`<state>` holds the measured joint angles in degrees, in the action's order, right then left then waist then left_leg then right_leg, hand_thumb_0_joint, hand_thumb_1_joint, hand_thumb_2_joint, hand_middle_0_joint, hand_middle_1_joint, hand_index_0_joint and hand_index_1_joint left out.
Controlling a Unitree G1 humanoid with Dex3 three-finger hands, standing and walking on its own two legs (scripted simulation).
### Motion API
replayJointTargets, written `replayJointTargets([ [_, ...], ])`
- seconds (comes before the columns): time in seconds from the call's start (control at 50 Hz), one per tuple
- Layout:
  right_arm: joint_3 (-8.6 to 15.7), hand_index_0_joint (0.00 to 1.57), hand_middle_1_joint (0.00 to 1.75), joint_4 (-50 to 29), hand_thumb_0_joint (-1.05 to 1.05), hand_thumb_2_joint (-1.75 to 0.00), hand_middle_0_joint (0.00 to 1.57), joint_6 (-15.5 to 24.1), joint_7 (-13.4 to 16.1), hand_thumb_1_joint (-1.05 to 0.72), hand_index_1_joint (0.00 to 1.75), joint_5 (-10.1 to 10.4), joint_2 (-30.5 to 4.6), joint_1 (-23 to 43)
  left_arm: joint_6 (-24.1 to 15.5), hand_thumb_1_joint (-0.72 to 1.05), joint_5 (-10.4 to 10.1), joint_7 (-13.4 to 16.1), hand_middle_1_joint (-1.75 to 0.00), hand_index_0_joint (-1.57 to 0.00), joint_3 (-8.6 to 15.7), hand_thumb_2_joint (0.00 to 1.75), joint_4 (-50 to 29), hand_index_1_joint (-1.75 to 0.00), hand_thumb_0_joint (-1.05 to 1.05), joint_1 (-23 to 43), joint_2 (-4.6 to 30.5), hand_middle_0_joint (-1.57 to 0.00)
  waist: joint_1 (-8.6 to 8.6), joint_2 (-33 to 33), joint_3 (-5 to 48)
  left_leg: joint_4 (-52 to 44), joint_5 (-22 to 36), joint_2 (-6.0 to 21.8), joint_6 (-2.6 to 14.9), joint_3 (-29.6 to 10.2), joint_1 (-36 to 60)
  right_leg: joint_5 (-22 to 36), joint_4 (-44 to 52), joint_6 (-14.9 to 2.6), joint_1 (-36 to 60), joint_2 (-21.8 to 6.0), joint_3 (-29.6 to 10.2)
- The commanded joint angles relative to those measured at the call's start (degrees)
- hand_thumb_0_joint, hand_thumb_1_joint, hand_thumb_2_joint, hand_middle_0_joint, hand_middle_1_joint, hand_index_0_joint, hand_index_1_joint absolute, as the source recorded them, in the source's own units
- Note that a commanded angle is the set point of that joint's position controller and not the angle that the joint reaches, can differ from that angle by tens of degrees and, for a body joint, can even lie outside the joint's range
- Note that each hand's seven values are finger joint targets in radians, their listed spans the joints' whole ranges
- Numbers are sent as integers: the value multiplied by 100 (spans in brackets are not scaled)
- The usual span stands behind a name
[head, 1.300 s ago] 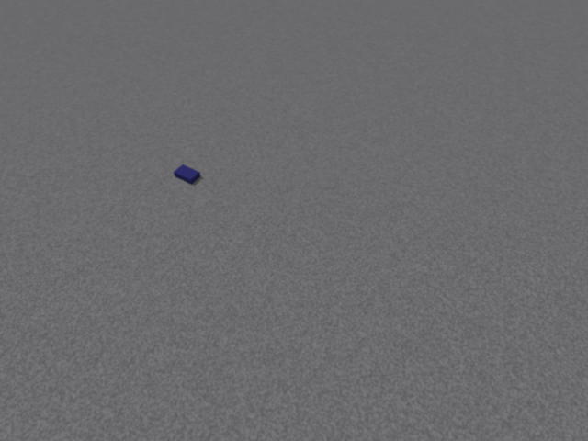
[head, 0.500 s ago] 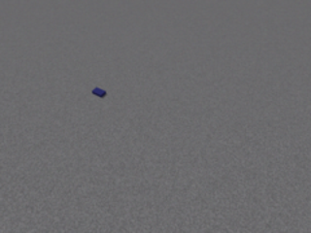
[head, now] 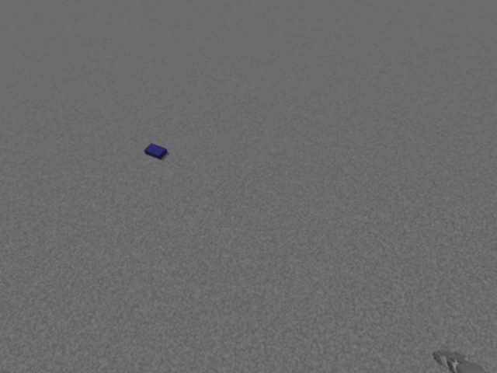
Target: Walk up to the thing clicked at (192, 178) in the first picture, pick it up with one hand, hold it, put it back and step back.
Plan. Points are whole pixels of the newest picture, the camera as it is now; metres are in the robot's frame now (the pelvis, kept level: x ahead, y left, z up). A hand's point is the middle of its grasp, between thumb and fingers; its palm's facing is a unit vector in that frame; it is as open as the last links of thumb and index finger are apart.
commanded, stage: walk up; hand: left
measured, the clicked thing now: (155, 151) +1.42 +0.57 -0.76
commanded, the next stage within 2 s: none
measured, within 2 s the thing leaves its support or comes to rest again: neither
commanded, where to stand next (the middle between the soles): +0.96 +0.53 m, yaw -28 degrees
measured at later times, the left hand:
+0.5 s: hand (76, 286) +0.32 +0.37 -0.12, palm faces -0.17 -0.84 -0.52, open 7.4 cm
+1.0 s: hand (56, 219) +0.53 +0.52 -0.17, palm faces -0.31 -0.82 -0.48, open 7.4 cm
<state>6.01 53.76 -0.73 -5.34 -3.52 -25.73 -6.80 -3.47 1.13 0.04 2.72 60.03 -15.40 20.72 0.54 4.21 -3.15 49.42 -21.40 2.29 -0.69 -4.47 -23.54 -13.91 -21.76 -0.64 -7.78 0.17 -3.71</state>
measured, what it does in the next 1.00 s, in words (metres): walks ahead, turning right: left foot, then right foot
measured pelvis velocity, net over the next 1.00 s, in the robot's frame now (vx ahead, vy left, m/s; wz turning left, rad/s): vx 0.38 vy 0.24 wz -0.29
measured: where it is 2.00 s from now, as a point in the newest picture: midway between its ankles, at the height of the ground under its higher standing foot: (165, 248)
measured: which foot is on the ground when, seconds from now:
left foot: up 0.00-0.12, down 0.14-0.44, up 0.46-0.82, down 0.84-1.00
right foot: down 0.00-0.14, up 0.16-0.42, down 0.44-0.86, up 0.88-1.00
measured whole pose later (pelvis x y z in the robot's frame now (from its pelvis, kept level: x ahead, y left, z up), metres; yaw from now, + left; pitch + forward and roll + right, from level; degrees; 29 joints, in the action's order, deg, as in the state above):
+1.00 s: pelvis +0.38 +0.24 -0.02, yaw -17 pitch -2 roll -1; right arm 6.1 44.4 0.3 -5.4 -2.4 -23.9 -14.1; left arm -4.5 -0.7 2.8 2.5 54.6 -16.8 27.8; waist -2.8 -1.2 -5.4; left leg 40.4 -17.7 4.1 1.3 6.6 -21.1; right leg -21.5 -67.6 -2.8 -31.0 -3.4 -1.9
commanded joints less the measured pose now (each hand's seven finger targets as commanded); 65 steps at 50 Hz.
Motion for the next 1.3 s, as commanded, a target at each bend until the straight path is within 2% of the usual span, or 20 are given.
replayJointTargets([
  [0.0,337,20,30,-764,0,-90,20,45,-201,-90,30,9,-914,281,-235,90,39,112,-30,-20,554,90,-800,-30,0,469,2099,-20,-155,-1368,18,-493,-98,369,-35,-86,-380,-1607,929,-1022,-343,-1319,-1372],
  [0.1,601,20,30,-401,0,-90,20,87,-118,-90,30,-4,-1164,-1314,-127,90,114,99,-30,-20,434,90,-1009,-30,0,853,1880,-20,-1127,-235,358,-1781,414,-57,99,604,2928,-1796,-1359,-617,-2919,-614,-510],
  [0.14,704,20,30,-600,0,-90,20,226,-6,-90,30,-60,-1991,-1484,-99,90,-34,188,-30,-20,144,90,-1063,-30,0,392,1164,-20,-1071,1895,438,-4211,-3091,2032,867,-3127,2676,-2207,-4572,-349,-4193,501,345],
  [0.16,717,20,30,-771,0,-90,20,236,0,-90,30,114,-2198,-790,-148,90,-39,240,-30,-20,153,90,-1016,-30,0,484,1607,-20,-806,1281,114,-4495,-3518,2298,1394,-3682,1596,-1809,-4863,-427,-3629,-98,-238],
  [0.24,442,20,30,-950,0,-90,20,272,58,-90,30,102,-1368,-391,-194,90,-165,30,-30,-20,353,90,-496,-30,0,-180,1953,-20,-298,837,22,-3659,-1389,1359,1398,-1227,1492,-1104,-3443,-79,-2666,-594,341],
  [0.34,359,20,30,-1088,0,-90,20,270,11,-90,30,32,-1237,-459,-236,90,-136,-55,-30,-20,360,90,-823,-30,0,117,1622,-20,-272,472,-92,-3258,258,1255,1398,-246,982,-515,-1660,-85,-1379,-410,600],
  [0.38,297,20,30,-1267,0,-90,20,219,-9,-90,30,84,-1117,-70,-261,90,-106,14,-30,-20,450,90,-608,-30,0,-688,1572,-20,282,69,308,-2225,611,970,1107,365,229,578,-885,-129,305,-151,935],
  [0.42,68,20,30,-1413,0,-90,20,223,-38,-90,30,92,-488,-486,-323,90,7,172,-30,-20,736,90,-548,-30,0,-1581,2313,-20,657,-2001,821,571,-812,-141,453,1080,-1534,-1208,143,-403,2115,-1251,-1281],
  [0.44,93,20,30,-1383,0,-90,20,90,-9,-90,30,92,-722,-762,-341,90,-19,240,-30,-20,720,90,-886,-30,0,-1102,2567,-20,379,-1610,789,1537,-973,-230,182,233,-2017,-2988,1044,-833,1593,-2394,-3578],
  [0.46,254,20,30,-1255,0,-90,20,-4,29,-90,30,62,-1219,-728,-294,90,-104,268,-30,-20,672,90,-1009,-30,0,-650,2565,-20,178,-1042,326,1775,-782,202,161,-230,-1898,-3646,1032,-1283,792,-2556,-3747],
  [0.54,274,20,30,-896,0,-90,20,4,-2,-90,30,75,-1216,-1050,-353,90,-153,255,-30,-20,533,90,-1243,-30,0,-118,2054,-20,-174,-975,-175,1335,111,587,44,-186,-1424,-1609,665,-1013,-298,-1562,-1588],
  [0.72,367,20,30,-1306,0,-90,20,55,-231,-90,30,11,-1066,-272,-473,90,-12,294,-30,-20,639,90,-1376,-30,0,-224,2446,-20,-109,-1101,-82,-292,580,666,46,370,-572,-564,-87,-1111,-1184,-1357,-602],
  [0.8,595,20,30,-934,0,-90,20,110,-160,-90,30,-13,-1264,-1645,-350,90,36,340,-30,-20,464,90,-1447,-30,0,92,2117,-20,-1030,-248,516,-1219,355,66,152,991,1949,410,-2333,-680,-2306,-956,89],
  [0.84,790,20,30,-1021,0,-90,20,188,-12,-90,30,36,-2197,-2076,-308,90,-192,419,-30,-20,211,90,-1536,-30,0,-242,1431,-20,-1154,2419,583,-3597,-1325,1968,791,-2961,2637,-1974,-5089,-240,-4246,523,445],
  [0.92,542,20,30,-1371,0,-90,20,194,113,-90,30,149,-1507,-732,-272,90,-261,349,-30,-20,340,90,-808,-30,0,-670,2003,-20,-337,769,55,-3261,-1389,1456,928,-1249,1188,-573,-4833,-273,-3407,-557,48],
  [1.08,354,20,30,-1523,0,-90,20,166,111,-90,30,25,-1205,-932,-189,90,-157,282,-30,-20,337,90,-1016,-30,0,-384,1605,-20,-393,643,37,-3104,755,1368,1387,3,1140,-363,-2720,-89,-2278,-464,799],
  [1.16,283,20,30,-1763,0,-90,20,43,71,-90,30,3,-1076,-464,-238,90,-140,298,-30,-20,438,90,-929,-30,0,-887,1571,-20,95,-122,86,-2006,1140,965,953,655,186,436,-1481,-203,-445,-154,1051],
  [1.2,142,20,30,-1881,0,-90,20,83,79,-90,30,62,-667,-679,-281,90,-54,446,-30,-20,705,90,-820,-30,0,-1977,2163,-20,705,-1542,710,558,906,280,291,1122,-998,-395,-328,-598,1382,-920,-459],
  [1.24,291,20,30,-1841,0,-90,20,-80,146,-90,30,14,-1236,-958,-268,90,-143,572,-30,-20,693,90,-1283,-30,0,-1323,2537,-20,312,-896,680,2401,-1317,106,-129,-208,-2096,-1075,336,-1933,1062,-3031,-3941],
  [1.28,348,20,30,-1656,0,-90,20,-101,187,-90,30,52,-1338,-708,-289,90,-197,610,-30,-20,640,90,-1377,-30,0,-978,2328,-20,239,-278,271,2567,-701,412,-112,-394,-2048,-872,288,-1854,282,-2536,-2848],
])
